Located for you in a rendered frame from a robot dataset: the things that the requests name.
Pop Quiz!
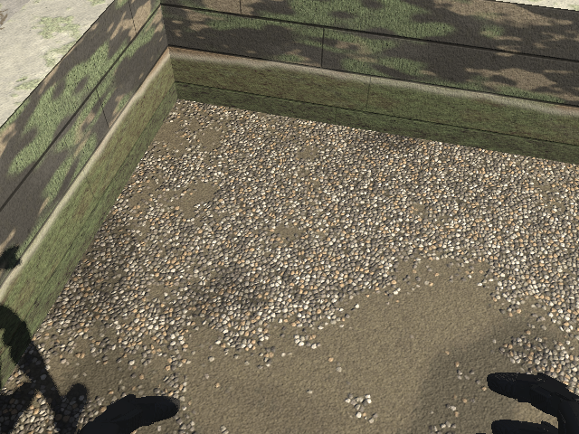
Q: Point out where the right robot hand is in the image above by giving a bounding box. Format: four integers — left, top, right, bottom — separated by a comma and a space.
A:
476, 373, 579, 434

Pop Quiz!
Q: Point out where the left robot hand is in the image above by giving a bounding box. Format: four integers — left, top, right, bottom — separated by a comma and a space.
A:
77, 394, 180, 434

